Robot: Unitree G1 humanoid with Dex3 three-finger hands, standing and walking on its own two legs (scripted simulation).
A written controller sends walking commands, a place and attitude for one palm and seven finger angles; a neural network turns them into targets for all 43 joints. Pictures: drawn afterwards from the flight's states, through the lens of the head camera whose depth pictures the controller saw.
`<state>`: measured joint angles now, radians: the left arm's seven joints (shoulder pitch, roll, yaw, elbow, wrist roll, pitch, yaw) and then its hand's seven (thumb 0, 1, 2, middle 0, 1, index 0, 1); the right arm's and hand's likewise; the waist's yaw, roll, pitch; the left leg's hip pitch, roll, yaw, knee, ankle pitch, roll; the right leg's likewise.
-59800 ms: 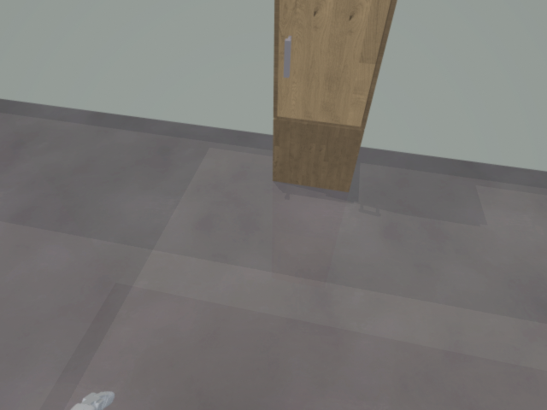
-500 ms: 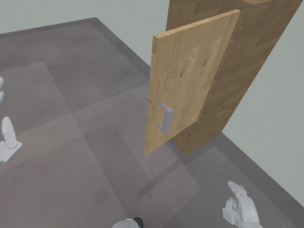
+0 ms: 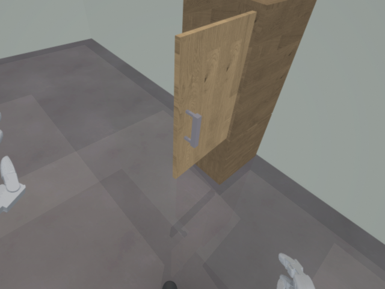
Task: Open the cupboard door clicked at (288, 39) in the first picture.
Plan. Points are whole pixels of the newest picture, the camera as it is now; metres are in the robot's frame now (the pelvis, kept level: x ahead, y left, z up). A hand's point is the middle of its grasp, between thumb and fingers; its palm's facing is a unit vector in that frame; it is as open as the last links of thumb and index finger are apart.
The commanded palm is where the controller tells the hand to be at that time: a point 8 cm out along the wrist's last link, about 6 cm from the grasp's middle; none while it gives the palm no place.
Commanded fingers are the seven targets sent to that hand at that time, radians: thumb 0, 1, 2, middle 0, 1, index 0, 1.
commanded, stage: stop stepping back and stand still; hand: left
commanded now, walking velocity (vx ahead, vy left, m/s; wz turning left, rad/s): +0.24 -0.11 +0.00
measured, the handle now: (191, 128) +0.64 +0.00 -0.06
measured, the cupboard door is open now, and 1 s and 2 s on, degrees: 94 94 94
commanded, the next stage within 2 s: let the arm hang, fingers relaxed in 1.46 s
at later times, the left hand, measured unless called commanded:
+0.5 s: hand out of the picture +0.09 +0.26 +0.18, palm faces +0.34 -0.79 -0.51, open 7.4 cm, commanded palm +0.04 +0.31 +0.18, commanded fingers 0.00 0.90 0.90 -0.20 -0.30 -0.20 -0.30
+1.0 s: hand (16, 235) +0.16 +0.24 +0.18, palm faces +0.36 -0.76 -0.54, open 7.4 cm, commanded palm +0.08 +0.29 +0.18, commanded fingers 0.00 0.90 0.90 -0.20 -0.30 -0.20 -0.30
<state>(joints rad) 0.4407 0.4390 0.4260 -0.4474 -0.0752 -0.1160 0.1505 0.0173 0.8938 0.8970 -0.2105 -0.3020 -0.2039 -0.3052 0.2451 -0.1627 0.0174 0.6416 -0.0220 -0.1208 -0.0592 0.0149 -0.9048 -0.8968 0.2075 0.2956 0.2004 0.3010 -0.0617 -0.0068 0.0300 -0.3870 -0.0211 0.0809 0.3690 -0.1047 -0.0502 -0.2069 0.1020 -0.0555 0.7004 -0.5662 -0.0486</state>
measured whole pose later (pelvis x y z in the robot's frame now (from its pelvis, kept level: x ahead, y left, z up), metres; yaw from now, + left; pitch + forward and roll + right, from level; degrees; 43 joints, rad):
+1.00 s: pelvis -0.07 -0.01 -0.01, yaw -2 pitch -1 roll +2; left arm 0.52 0.46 0.45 -0.52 -0.03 -0.24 0.16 0.02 0.89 0.90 -0.22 -0.30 -0.21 -0.31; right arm 0.15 -0.21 -0.04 0.59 0.00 -0.12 -0.07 0.01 -0.91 -0.90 0.20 0.29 0.20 0.30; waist -0.01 -0.03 0.10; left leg -0.33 0.01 0.11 0.56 -0.21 0.01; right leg -0.22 -0.02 -0.05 0.72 -0.50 0.00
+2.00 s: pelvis -0.09 +0.00 +0.00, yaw +0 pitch -1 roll -1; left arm 0.32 0.20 0.01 1.00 0.00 0.04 0.02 0.00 0.98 0.90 -0.21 -0.30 -0.20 -0.30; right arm 0.27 -0.19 0.02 1.02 -0.03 0.05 -0.02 0.01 -0.91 -0.90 0.20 0.30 0.20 0.30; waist 0.01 -0.02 0.10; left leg -0.29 0.01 0.00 0.51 -0.19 0.01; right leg -0.15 0.02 -0.12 0.47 -0.30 -0.04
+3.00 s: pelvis -0.07 +0.01 +0.01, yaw -2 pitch -1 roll +0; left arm 0.27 0.15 0.01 1.15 0.00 -0.01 0.03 0.01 0.91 0.90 -0.20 -0.30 -0.20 -0.30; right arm 0.24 -0.16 0.00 1.15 -0.02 0.00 -0.04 0.00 -0.91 -0.90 0.20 0.29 0.20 0.30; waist 0.00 0.01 0.07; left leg -0.20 -0.01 0.05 0.40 -0.18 0.02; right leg -0.09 0.00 -0.07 0.39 -0.28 -0.02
